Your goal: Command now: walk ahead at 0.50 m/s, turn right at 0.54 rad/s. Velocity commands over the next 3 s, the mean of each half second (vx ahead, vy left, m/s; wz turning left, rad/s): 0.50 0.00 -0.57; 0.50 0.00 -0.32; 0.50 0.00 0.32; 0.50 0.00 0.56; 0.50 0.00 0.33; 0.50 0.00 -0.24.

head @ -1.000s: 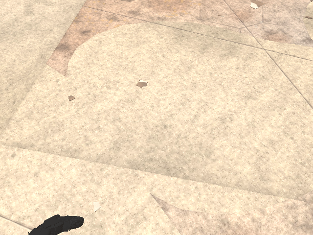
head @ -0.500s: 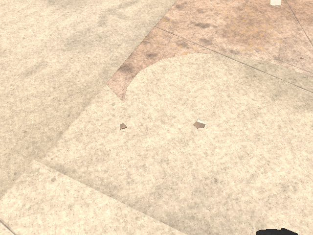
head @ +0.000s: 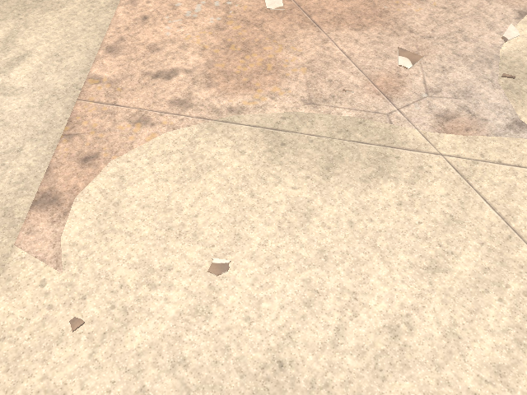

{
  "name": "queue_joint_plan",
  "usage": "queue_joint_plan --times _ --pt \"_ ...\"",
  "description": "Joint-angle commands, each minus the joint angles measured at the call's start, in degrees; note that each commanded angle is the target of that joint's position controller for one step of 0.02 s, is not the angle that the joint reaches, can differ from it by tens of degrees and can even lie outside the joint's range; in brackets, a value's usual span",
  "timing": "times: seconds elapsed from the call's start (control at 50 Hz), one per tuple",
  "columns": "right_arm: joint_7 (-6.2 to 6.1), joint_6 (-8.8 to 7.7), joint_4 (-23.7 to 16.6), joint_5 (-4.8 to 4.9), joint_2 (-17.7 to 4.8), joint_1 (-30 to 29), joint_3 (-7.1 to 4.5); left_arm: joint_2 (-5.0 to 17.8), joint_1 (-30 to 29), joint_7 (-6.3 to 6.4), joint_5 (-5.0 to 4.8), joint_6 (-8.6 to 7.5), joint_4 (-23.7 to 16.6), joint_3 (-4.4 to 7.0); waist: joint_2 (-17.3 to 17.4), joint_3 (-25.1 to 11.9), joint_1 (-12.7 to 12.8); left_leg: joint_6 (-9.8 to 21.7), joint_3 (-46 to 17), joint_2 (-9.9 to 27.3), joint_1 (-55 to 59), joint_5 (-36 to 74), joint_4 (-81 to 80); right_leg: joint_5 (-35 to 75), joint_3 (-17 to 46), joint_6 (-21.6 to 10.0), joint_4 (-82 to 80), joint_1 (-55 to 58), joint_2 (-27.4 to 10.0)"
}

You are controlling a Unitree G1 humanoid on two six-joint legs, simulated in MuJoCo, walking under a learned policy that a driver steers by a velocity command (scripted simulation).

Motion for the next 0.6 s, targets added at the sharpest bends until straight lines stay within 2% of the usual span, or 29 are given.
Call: queue_joint_plan --times 0.02,0.04,0.06,0.08,0.1,0.12,0.14,0.16,0.2,0.24,0.3,0.32,0.38,0.44,0.48,0.52,0.56,0.58,0.6 --pt "-0.70 0.42 -2.6 -0.23 -10.4 -0.9 -2.31 4.8 2.4 0.51 0.41 -0.48 -2.7 1.36 6.8 -1.1 3.6 5.6 -2.3 16.7 -0.1 59.1 8.7 -9.9 -3.6 -3.8 -0.7 7.0 4.5" --pt "-0.78 1.19 -2.5 -0.32 -11.1 -0.7 -2.49 5.6 6.8 0.85 0.33 -0.72 -1.6 1.93 6.9 -3.6 5.3 5.5 -2.0 16.6 -0.1 62.3 17.3 -13.3 -3.9 -5.2 -2.4 12.0 6.6" --pt "-0.67 1.85 -2.8 -0.21 -11.8 -1.1 -2.63 6.8 14.4 1.44 0.60 -1.31 0.9 2.78 5.1 -7.6 8.7 4.6 -1.3 15.7 -3.8 57.0 29.8 -12.5 -3.1 -6.8 -7.6 21.6 8.4" --pt "-0.47 1.87 -4.4 -0.42 -9.9 -0.3 -2.21 12.3 22.1 2.41 1.18 -1.62 2.7 4.55 -1.9 -12.6 11.5 2.7 -1.0 13.3 -15.8 36.1 48.2 -16.4 11.1 -10.1 -11.1 34.8 -1.4" --pt "0.97 1.18 -8.6 0.33 -5.5 0.2 -1.64 17.6 18.0 2.86 -0.78 -1.13 1.2 5.84 -16.9 -16.2 6.7 -1.0 -6.2 -0.8 -42.6 -10.2 68.4 -14.1 42.6 -19.8 -19.1 50.6 -14.8" --pt "1.16 0.27 -10.0 -0.34 -9.7 -7.0 -2.00 15.9 19.2 3.08 -1.81 -0.76 0.6 5.30 -4.9 -13.5 9.4 -0.7 -16.7 1.8 -49.4 -7.0 67.7 -4.9 41.5 -18.9 -22.2 49.3 -15.0" --pt "1.36 -0.45 -10.5 0.72 -8.9 -9.1 -1.77 13.8 16.9 3.58 -1.83 -0.85 1.0 4.77 -1.1 -8.0 7.8 -0.4 -18.1 4.6 -49.1 -1.5 63.5 2.1 34.1 -17.4 -21.9 43.7 -14.3" --pt "1.24 -0.60 -9.3 0.72 -8.6 -8.0 -1.73 11.1 14.3 3.67 -1.75 -1.01 1.3 4.10 3.6 -3.8 4.9 -0.5 -18.3 6.6 -45.3 0.8 57.3 8.1 29.2 -15.0 -22.5 36.0 -11.9" --pt "1.21 1.43 -8.9 -1.22 -7.7 -7.3 -1.60 9.2 11.5 3.95 -2.16 -1.87 0.9 3.37 3.7 -2.7 2.0 -1.7 -18.7 8.0 -38.4 1.3 50.5 10.9 23.3 -12.7 -24.3 28.5 -7.7" --pt "1.79 3.25 -9.2 -1.80 -6.4 -7.6 -1.38 9.8 12.3 3.81 -2.41 -2.79 1.5 3.30 2.6 -2.6 1.3 -2.8 -17.4 7.1 -36.3 1.9 45.7 12.5 21.0 -12.5 -26.0 25.7 -5.6" --pt "2.11 3.71 -11.2 -1.42 -6.2 -13.1 -1.29 11.2 14.8 3.60 -2.02 -3.49 2.4 3.56 0.9 -1.3 2.7 -3.5 -16.6 6.8 -38.7 10.7 38.9 13.7 19.3 -11.4 -27.0 25.0 -3.9" --pt "2.08 3.43 -12.2 -1.18 -7.1 -16.5 -1.65 11.4 17.3 3.68 -2.24 -3.73 3.4 3.64 0.9 -0.7 4.0 -3.5 -17.9 6.8 -41.4 15.7 35.6 11.9 20.1 -10.6 -26.8 27.1 -3.4" --pt "2.52 2.93 -13.8 -1.15 -6.6 -22.2 -1.16 10.8 18.5 3.90 -2.46 -3.61 4.0 3.54 -1.2 -0.4 6.0 -3.6 -17.8 5.1 -40.6 24.5 26.1 7.2 19.9 -8.7 -25.6 27.7 -1.2" --pt "2.85 2.51 -15.4 -0.76 -6.3 -26.5 -0.66 10.9 20.1 4.13 -1.71 -3.37 3.9 3.48 -1.5 0.4 7.8 -3.2 -18.0 3.6 -38.4 27.9 19.1 5.6 22.1 -7.8 -22.8 27.7 -1.3" --pt "2.95 2.15 -16.3 -0.47 -7.1 -27.5 -0.71 11.4 20.3 4.69 -1.28 -3.14 3.7 3.61 -1.8 0.7 7.9 -2.5 -19.7 3.7 -36.6 28.4 15.0 3.0 24.9 -7.0 -19.7 28.4 -2.3" --pt "2.62 1.73 -16.0 -0.25 -7.9 -26.2 -0.78 12.0 19.6 5.29 -0.71 -3.14 3.0 3.79 -1.5 0.8 7.3 -1.9 -21.1 3.5 -32.8 26.7 11.4 1.7 27.4 -6.0 -15.9 28.8 -2.3" --pt "1.95 0.99 -14.8 -0.13 -8.9 -22.5 -0.97 12.7 19.2 5.58 -0.24 -3.09 2.7 4.02 -1.4 0.7 6.1 -1.0 -22.1 3.3 -27.8 23.2 7.8 4.3 29.0 -5.0 -9.8 29.7 -1.5" --pt "1.49 0.32 -12.8 -0.18 -9.9 -16.8 -1.47 12.9 19.0 5.33 -0.17 -3.07 2.8 4.02 0.8 -1.6 3.6 -0.3 -21.2 2.7 -21.5 22.9 5.5 7.1 27.7 -4.3 -2.3 29.7 0.3" --pt "1.09 -0.51 -10.0 -0.78 -10.5 -8.2 -1.90 12.2 19.1 4.85 -0.96 -3.29 3.2 3.71 4.0 -6.1 -0.1 0.2 -19.4 3.0 -10.6 25.1 4.3 7.2 23.4 -3.2 9.3 27.0 3.7"
Next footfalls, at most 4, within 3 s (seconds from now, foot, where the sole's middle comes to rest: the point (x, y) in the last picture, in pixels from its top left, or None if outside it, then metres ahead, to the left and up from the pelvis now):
0.06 right None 0.17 -0.08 -0.77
0.62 left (259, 376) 0.52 0.02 -0.82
1.10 right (359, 313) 0.68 -0.27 -0.82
1.64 left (310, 224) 1.00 -0.16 -0.82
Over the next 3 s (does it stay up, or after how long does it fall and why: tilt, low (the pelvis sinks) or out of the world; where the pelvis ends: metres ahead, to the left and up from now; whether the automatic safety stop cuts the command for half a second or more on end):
stays up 1.53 -0.13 -0.04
